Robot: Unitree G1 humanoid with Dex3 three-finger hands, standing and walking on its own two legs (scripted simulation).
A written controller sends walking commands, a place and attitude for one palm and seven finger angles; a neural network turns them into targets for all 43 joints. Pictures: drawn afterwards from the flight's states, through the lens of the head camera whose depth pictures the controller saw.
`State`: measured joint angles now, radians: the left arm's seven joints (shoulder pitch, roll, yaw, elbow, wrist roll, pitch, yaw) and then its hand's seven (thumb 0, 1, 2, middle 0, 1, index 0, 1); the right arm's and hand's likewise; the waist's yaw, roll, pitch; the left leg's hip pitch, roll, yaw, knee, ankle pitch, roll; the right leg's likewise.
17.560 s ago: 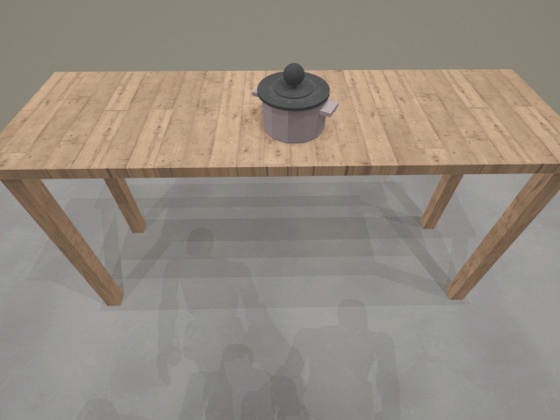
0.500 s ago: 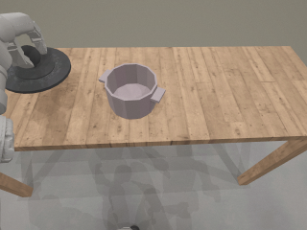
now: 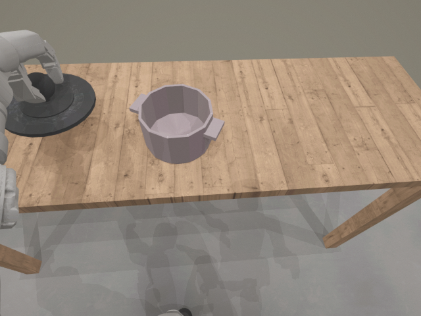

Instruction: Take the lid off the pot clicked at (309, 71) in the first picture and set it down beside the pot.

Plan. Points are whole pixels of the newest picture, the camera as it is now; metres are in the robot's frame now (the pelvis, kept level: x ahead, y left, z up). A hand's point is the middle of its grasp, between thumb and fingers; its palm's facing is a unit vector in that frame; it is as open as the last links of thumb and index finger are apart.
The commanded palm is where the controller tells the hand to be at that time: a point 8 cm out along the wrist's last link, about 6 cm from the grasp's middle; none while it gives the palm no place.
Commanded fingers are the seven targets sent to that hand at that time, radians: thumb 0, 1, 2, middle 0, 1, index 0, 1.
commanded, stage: lower the lid onto the table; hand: left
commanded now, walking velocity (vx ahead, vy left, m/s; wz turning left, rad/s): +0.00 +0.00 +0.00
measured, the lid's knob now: (39, 86) +0.50 +0.30 +0.14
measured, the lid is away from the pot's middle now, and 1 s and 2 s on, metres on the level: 0.24 0.24 0.25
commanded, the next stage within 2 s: none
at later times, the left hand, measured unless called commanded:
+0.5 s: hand (33, 104) +0.45 +0.29 +0.14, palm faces -0.44 -0.11 -0.89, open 7.8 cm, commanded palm +0.48 +0.29 +0.21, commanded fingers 0.00 0.71 0.94 -0.79 -1.03 -0.77 -1.03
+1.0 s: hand (47, 114) +0.46 +0.29 +0.11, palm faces -0.47 -0.12 -0.87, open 7.8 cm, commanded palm +0.49 +0.29 +0.18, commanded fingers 0.00 0.71 0.94 -0.79 -1.03 -0.77 -1.03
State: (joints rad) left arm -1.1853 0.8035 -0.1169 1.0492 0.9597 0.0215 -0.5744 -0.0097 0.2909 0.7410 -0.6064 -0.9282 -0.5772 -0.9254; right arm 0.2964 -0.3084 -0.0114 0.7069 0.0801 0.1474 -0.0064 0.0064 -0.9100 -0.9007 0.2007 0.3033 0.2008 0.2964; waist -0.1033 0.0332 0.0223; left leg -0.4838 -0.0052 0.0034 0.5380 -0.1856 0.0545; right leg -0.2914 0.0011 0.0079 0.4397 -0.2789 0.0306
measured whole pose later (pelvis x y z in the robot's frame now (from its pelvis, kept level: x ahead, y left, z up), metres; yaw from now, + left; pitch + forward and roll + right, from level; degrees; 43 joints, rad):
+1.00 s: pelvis -0.01 +0.00 -0.01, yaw -1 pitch +9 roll -3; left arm -1.10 0.77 -0.10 1.14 0.97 -0.05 -0.46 -0.01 0.29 0.74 -0.60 -0.93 -0.58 -0.92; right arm 0.33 -0.31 0.00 0.72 0.07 0.13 -0.04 0.01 -0.91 -0.90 0.20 0.30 0.20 0.30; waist -0.12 0.03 -0.01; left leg -0.56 0.00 0.01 0.59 -0.19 0.06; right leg -0.38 0.01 0.02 0.51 -0.29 0.03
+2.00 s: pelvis -0.01 +0.01 -0.02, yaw -1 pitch +15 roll -4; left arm -1.11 0.81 -0.07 1.23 1.01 -0.10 -0.39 0.01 0.28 0.73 -0.61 -0.94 -0.59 -0.95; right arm 0.35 -0.30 0.01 0.72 0.06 0.15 -0.06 0.00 -0.91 -0.90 0.20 0.30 0.20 0.30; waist -0.16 0.03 -0.04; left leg -0.75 0.02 0.00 0.74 -0.25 0.06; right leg -0.56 0.03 0.01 0.65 -0.35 0.03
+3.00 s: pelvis -0.01 +0.01 -0.03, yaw -1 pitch +15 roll -4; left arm -0.99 0.78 -0.04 1.13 1.00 -0.11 -0.32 0.00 0.18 0.74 -0.48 -0.90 -0.47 -0.90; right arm 0.33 -0.29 0.01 0.68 0.07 0.21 -0.05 0.00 -0.91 -0.90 0.20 0.30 0.20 0.30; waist -0.14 0.03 -0.06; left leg -0.77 0.01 0.00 0.78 -0.27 0.06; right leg -0.58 0.03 0.01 0.70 -0.37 0.03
